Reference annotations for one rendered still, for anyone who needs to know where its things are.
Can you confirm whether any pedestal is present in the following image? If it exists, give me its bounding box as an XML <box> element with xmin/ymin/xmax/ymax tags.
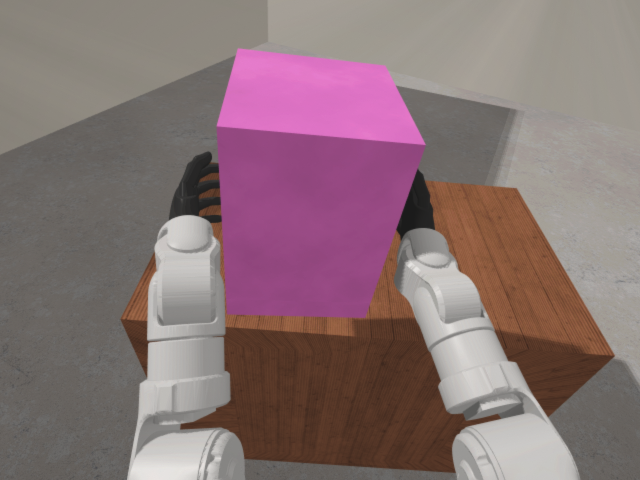
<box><xmin>120</xmin><ymin>162</ymin><xmax>615</xmax><ymax>473</ymax></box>

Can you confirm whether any robot right hand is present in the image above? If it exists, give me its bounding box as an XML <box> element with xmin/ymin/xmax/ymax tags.
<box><xmin>396</xmin><ymin>169</ymin><xmax>435</xmax><ymax>240</ymax></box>

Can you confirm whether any robot right forearm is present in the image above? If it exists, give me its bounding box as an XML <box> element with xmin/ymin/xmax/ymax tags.
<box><xmin>394</xmin><ymin>228</ymin><xmax>580</xmax><ymax>480</ymax></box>

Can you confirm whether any robot left forearm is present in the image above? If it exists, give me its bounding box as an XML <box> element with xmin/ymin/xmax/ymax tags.
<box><xmin>127</xmin><ymin>215</ymin><xmax>231</xmax><ymax>480</ymax></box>

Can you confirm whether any carton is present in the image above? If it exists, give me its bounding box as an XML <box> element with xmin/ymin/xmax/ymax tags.
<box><xmin>217</xmin><ymin>48</ymin><xmax>426</xmax><ymax>318</ymax></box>

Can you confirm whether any robot right upper arm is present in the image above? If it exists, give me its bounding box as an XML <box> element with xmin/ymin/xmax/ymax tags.
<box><xmin>452</xmin><ymin>413</ymin><xmax>579</xmax><ymax>480</ymax></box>

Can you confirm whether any robot left hand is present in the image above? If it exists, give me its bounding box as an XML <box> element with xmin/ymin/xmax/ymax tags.
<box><xmin>169</xmin><ymin>151</ymin><xmax>222</xmax><ymax>223</ymax></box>

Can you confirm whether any robot left upper arm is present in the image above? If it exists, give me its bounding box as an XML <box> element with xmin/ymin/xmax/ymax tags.
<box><xmin>129</xmin><ymin>427</ymin><xmax>245</xmax><ymax>480</ymax></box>

